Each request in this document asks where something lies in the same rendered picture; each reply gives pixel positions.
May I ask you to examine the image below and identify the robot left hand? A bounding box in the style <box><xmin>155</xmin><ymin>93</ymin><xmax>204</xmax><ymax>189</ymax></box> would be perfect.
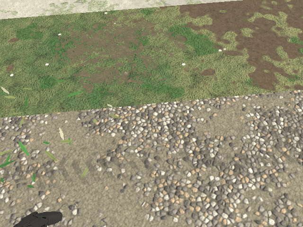
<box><xmin>13</xmin><ymin>211</ymin><xmax>62</xmax><ymax>227</ymax></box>

